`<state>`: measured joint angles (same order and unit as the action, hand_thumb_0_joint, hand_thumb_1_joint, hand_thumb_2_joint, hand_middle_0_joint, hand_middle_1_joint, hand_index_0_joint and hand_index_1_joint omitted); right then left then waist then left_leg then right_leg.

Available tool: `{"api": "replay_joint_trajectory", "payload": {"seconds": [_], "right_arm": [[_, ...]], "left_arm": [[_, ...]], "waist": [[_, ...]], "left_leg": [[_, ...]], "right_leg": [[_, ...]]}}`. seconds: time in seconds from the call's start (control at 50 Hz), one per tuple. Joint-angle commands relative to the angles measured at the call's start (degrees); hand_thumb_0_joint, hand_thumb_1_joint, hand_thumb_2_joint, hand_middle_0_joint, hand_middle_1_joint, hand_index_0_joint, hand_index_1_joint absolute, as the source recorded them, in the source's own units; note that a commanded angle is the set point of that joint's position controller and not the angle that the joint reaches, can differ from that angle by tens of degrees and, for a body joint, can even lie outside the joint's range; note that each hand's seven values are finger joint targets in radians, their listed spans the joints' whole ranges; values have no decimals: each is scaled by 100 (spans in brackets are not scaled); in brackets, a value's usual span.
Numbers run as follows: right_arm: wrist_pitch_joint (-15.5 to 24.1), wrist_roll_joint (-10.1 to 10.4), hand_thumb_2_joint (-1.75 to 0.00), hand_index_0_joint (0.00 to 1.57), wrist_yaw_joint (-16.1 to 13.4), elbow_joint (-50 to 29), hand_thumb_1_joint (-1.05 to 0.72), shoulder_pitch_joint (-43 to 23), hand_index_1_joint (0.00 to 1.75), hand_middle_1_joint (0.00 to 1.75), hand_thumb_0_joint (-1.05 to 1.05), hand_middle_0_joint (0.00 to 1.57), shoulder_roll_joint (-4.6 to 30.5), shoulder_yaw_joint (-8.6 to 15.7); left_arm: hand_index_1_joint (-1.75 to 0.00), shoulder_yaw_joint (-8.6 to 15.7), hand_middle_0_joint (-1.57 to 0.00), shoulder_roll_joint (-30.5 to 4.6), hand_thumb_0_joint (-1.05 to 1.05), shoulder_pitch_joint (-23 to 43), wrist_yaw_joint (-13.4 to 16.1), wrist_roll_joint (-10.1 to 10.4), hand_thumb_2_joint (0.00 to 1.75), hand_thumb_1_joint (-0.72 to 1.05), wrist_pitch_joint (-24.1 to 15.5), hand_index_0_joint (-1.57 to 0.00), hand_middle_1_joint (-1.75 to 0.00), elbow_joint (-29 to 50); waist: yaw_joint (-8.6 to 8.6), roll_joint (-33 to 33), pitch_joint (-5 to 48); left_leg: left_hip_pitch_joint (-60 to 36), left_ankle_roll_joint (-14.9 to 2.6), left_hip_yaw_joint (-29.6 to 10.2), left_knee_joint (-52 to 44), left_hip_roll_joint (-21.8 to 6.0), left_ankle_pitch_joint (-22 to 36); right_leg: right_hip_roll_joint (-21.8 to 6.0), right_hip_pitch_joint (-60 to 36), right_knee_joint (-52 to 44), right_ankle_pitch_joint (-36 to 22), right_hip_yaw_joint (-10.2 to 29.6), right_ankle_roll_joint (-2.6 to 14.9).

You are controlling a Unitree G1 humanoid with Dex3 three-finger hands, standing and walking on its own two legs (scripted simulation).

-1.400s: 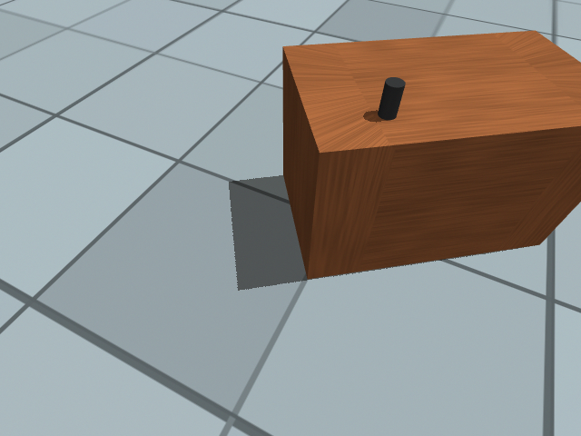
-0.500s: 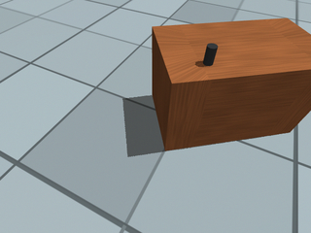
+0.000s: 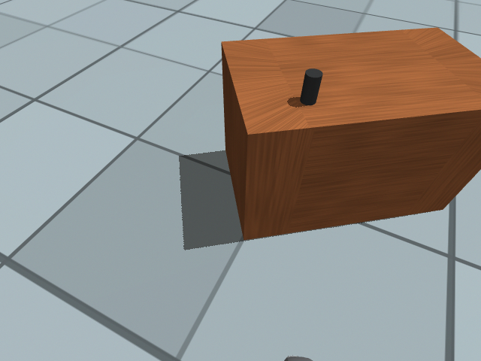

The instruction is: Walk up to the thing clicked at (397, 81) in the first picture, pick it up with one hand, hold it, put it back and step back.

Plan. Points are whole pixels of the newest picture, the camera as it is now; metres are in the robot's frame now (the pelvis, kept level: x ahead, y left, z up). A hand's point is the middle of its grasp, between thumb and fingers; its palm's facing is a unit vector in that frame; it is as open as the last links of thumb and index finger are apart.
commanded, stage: walk up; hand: right
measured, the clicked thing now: (310, 87) +0.91 -0.23 -0.07
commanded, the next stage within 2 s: none
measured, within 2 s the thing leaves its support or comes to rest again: neither
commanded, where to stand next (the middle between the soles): +0.44 -0.09 m, yaw +9 degrees
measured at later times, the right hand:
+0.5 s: hand (399, 291) +0.27 -0.31 -0.11, palm faces -0.10 +0.88 -0.47, open 7.4 cm
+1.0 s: hand (402, 234) +0.41 -0.38 -0.14, palm faces -0.18 +0.90 -0.39, open 7.4 cm
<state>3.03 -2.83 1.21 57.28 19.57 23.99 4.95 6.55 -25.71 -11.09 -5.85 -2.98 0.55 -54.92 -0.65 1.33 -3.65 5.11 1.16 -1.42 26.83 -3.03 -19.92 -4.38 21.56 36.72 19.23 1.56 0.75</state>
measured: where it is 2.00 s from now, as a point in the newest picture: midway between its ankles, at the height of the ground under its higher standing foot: (268, 312)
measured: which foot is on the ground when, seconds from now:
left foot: down 0.00-0.02, up 0.04-0.36, down 0.38-0.80, up 0.82-1.00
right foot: up 0.00-0.00, down 0.02-0.40, up 0.42-0.76, down 0.78-1.00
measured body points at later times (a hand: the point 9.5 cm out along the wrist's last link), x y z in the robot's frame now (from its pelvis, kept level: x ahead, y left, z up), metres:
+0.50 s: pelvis +0.17 -0.03 -0.01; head +0.18 +0.01 +0.44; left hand +0.18 +0.28 -0.15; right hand +0.27 -0.35 -0.08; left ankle +0.19 +0.07 -0.73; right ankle +0.14 -0.17 -0.67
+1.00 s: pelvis +0.33 -0.11 +0.00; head +0.35 -0.12 +0.44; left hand +0.37 +0.21 -0.10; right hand +0.42 -0.43 -0.12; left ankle +0.36 +0.03 -0.69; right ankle +0.38 -0.22 -0.73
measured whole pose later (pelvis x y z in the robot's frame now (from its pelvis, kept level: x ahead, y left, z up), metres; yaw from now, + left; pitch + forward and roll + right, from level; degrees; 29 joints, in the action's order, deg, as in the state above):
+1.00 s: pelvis +0.33 -0.11 +0.00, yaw +7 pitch -2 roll +0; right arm 4.3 -1.0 1.1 49.1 20.1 25.0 2.5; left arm 3.3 -21.9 -16.2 -4.0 -1.3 -2.1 -44.9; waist 1.4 -1.8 -4.4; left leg 27.7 -1.2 1.3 54.6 -3.5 -22.5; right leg -1.1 16.3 33.8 15.4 -4.6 2.6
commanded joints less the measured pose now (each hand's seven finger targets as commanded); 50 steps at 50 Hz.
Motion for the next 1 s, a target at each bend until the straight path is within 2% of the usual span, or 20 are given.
{"api": "replay_joint_trajectory", "payload": {"seconds": [0.0, 0.02, 0.04, 0.14, 0.26, 0.32, 0.34, 0.36, 0.38, 0.4, 0.48, 0.6, 0.7, 0.74, 0.76, 0.78, 0.8, 0.88, 0.94, 0.98], "right_arm": [[116, 5, -90, 20, -148, -957, -90, -661, 30, 30, 0, 20, 593, 65], [91, 161, -90, 20, -164, -1062, -90, -476, 30, 30, 0, 20, 639, 43], [77, 151, -90, 20, -176, -959, -90, -545, 30, 30, 0, 20, 1190, 197], [126, 202, -90, 20, 12, -613, -90, 211, 30, 30, 0, 20, 1215, 226], [179, 160, -90, 20, 116, -1007, -90, -200, 30, 30, 0, 20, 1069, 235], [324, 162, -90, 20, 26, -919, -90, 383, 30, 30, 0, 20, 1059, 291], [377, 146, -90, 20, -61, -815, -90, 762, 30, 30, 0, 20, 1245, 389], [410, 56, -90, 20, -154, -826, -90, 1217, 30, 30, 0, 20, 1757, 526], [429, 100, -90, 20, -185, -1105, -90, 1061, 30, 30, 0, 20, 2172, 573], [396, 286, -90, 20, -174, -1163, -90, 805, 30, 30, 0, 20, 2049, 574], [447, 274, -90, 20, -208, -1271, -90, 344, 30, 30, 0, 20, 1559, 322], [465, 245, -90, 20, -190, -1420, -90, 495, 30, 30, 0, 20, 1631, 322], [367, 229, -90, 20, -188, -1608, -90, 11, 30, 30, 0, 20, 1744, 333], [315, 213, -90, 20, -211, -1605, -90, 284, 30, 30, 0, 20, 1317, 169], [308, 247, -90, 20, -207, -1691, -90, 487, 30, 30, 0, 20, 856, 8], [264, 317, -90, 20, -267, -1713, -90, 434, 30, 30, 0, 20, 976, 6], [231, 255, -90, 20, -313, -1588, -90, 137, 30, 30, 0, 20, 1395, 145], [253, 274, -90, 20, -147, -1056, -90, 782, 30, 30, 0, 20, 1329, 135], [222, 187, -90, 20, -60, -1088, -90, 502, 30, 30, 0, 20, 1141, 110], [214, 153, -90, 20, -84, -1151, -90, 308, 30, 30, 0, 20, 951, 38]], "left_arm": [[-30, 531, -20, -1560, 0, -1758, 206, -55, 90, 90, -263, -20, -30, 53], [-30, 503, -20, -1836, 0, -1259, 246, -58, 90, 90, -307, -20, -30, 450], [-30, 441, -20, -1874, 0, -588, 228, 37, 90, 90, -302, -20, -30, 721], [-30, 242, -20, -1254, 0, -204, 260, 125, 90, 90, -366, -20, -30, 922], [-30, 203, -20, -1303, 0, -379, 228, 126, 90, 90, -401, -20, -30, 1166], [-30, 83, -20, -1139, 0, -238, 190, 130, 90, 90, -328, -20, -30, 1296], [-30, -33, -20, -869, 0, -448, 205, 138, 90, 90, -310, -20, -30, 1317], [-30, -138, -20, -408, 0, -672, 207, 159, 90, 90, -322, -20, -30, 1388], [-30, -34, -20, -687, 0, -788, 261, 154, 90, 90, -251, -20, -30, 1335], [-30, 72, -20, -1271, 0, -601, 315, 116, 90, 90, -216, -20, -30, 1253], [-30, 98, -20, -1038, 0, -861, 270, 175, 90, 90, -207, -20, -30, 1046], [-30, 53, -20, -683, 0, -209, 92, 171, 90, 90, -166, -20, -30, 1367], [-30, 186, -20, -738, 0, -469, 46, 189, 90, 90, -193, -20, -30, 1228], [-30, 372, -20, -1112, 0, -1222, 119, 162, 90, 90, -270, -20, -30, 980], [-30, 529, -20, -1592, 0, -1648, 198, 88, 90, 90, -335, -20, -30, 948], [-30, 481, -20, -1835, 0, -1373, 242, 168, 90, 90, -358, -20, -30, 1172], [-30, 425, -20, -1761, 0, -1081, 241, 216, 90, 90, -335, -20, -30, 1254], [-30, 235, -20, -1217, 0, -346, 285, 227, 90, 90, -371, -20, -30, 1377], [-30, 182, -20, -1152, 0, -556, 304, 175, 90, 90, -394, -20, -30, 1421], [-30, 117, -20, -1119, 0, -621, 361, 190, 90, 90, -404, -20, -30, 1427]], "waist": [[1159, 1870, 433], [869, 1974, 350], [578, 1059, -73], [170, 713, -302], [261, 559, -194], [-195, -5, 129], [-368, -685, 443], [-536, -1874, 761], [-461, -1600, 730], [-391, -742, 374], [4, -749, -35], [-115, -1024, 122], [265, -1037, 347], [646, 226, 645], [808, 1746, 686], [712, 1816, 486], [643, 1031, 138], [98, 1133, -103], [233, 979, -146], [267, 772, 22]], "left_leg": [[3415, -606, 293, 2988, 469, -1637], [3683, -360, -55, 4022, 772, -1541], [3354, -360, -537, 4160, 193, -1091], [2409, -257, -224, 2995, -177, -333], [1825, -216, 332, 1426, -90, 111], [272, -260, 664, 266, 224, 815], [-794, -394, 411, 84, 286, 549], [-1477, -815, -1766, -684, -1027, -785], [-1195, -1380, -4107, -1402, -2180, -1701], [-590, -1658, -3946, -1360, -2301, -1602], [242, -1341, -1446, -795, -1424, 1410], [245, -1321, -333, -427, -1130, 3263], [1230, -1058, -243, 68, -1072, 1742], [1895, -817, 119, 1895, -579, 1525], [2902, -510, 464, 3716, 59, 279], [3714, -379, 245, 4390, 482, -1051], [3425, -381, -307, 4690, 148, -1027], [2640, -300, 33, 3523, -220, -152], [2479, -181, 296, 2481, -136, -248], [2187, -181, 349, 1910, -86, -11]], "right_leg": [[-346, -3109, -1572, 1484, 891, 144], [-1778, -2292, -3032, 3337, 3504, 823], [-2015, -1425, -3074, 3730, 3712, 1280], [-1097, -649, -2486, 1345, 1350, 1201], [-1065, -604, -2321, 957, 788, 1246], [-737, -50, -1064, 301, 122, 1000], [-372, 501, 102, -309, -255, 784], [264, 1418, 1893, 314, -688, 415], [586, 2122, 2752, 1271, -87, 221], [185, 1980, 3026, 1140, 507, 230], [-138, 1424, 2569, 190, 492, 58], [-176, 931, 1112, -473, -176, 1], [145, -824, 124, -707, -641, 205], [338, -2168, -422, -103, -429, 315], [-871, -2576, -1380, 956, 1415, 605], [-1924, -2276, -2394, 1569, 3346, 1143], [-1965, -1389, -2388, 1819, 3347, 1428], [-986, -489, -2133, 824, 1110, 1238], [-931, -450, -1985, 116, 789, 1358], [-1096, -595, -1609, -1411, 663, 1349]]}}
